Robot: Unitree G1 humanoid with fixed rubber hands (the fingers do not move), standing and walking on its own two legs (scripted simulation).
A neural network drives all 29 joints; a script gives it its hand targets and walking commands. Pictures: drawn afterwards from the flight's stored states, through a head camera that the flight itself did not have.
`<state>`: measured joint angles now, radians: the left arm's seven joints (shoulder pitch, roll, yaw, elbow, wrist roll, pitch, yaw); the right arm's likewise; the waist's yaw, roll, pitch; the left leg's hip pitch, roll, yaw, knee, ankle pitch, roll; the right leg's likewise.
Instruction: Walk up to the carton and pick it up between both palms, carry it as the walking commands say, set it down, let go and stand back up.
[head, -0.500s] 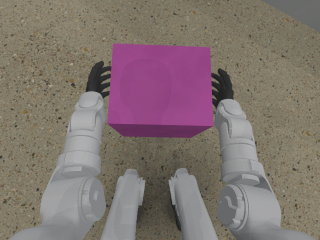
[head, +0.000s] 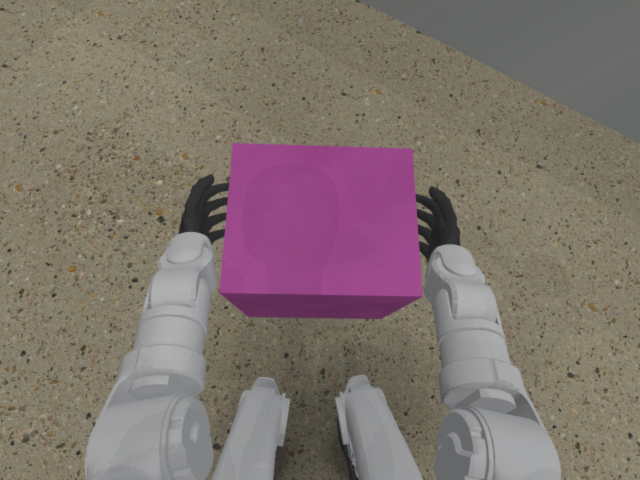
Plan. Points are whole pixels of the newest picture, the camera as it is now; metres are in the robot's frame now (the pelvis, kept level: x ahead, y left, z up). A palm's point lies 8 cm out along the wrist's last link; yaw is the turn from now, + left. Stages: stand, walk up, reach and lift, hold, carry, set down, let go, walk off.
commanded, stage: reach and lift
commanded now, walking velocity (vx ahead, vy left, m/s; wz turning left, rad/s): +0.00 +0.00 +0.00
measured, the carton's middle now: (318, 245) +0.43 -0.01 -0.12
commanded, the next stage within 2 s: none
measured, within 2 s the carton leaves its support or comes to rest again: neither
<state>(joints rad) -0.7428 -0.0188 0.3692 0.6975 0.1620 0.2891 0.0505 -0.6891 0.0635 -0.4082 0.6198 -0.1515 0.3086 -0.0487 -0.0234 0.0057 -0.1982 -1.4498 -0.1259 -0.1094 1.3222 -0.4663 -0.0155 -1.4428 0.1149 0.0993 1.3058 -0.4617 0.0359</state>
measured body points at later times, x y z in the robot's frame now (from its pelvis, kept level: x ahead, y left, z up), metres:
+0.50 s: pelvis +0.02 +0.00 +0.07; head +0.17 +0.00 +0.50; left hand +0.41 +0.15 +0.01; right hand +0.40 -0.17 +0.01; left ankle +0.06 +0.11 -0.59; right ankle +0.06 -0.13 -0.59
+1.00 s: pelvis +0.04 +0.00 +0.12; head +0.12 +0.00 +0.56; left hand +0.39 +0.15 +0.08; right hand +0.38 -0.17 +0.08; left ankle +0.06 +0.11 -0.59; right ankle +0.06 -0.13 -0.59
